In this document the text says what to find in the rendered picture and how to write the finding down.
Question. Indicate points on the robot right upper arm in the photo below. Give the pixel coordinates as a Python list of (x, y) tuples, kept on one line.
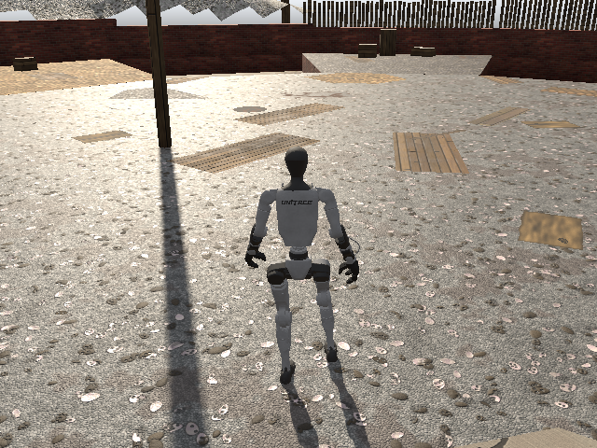
[(332, 212)]

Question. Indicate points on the robot right foot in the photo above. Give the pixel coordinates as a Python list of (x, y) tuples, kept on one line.
[(331, 355)]

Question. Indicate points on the humanoid robot torso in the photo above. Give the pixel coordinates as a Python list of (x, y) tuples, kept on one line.
[(297, 215)]

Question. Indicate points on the right robot forearm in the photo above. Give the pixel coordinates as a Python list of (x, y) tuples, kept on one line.
[(345, 247)]

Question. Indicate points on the right robot hand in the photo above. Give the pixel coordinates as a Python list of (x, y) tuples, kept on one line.
[(353, 269)]

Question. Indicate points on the left robot hand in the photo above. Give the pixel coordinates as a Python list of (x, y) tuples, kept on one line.
[(258, 255)]

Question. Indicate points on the left robot forearm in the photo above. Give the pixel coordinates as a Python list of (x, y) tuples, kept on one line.
[(254, 243)]

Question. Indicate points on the robot left upper arm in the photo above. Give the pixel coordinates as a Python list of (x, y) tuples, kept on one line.
[(267, 197)]

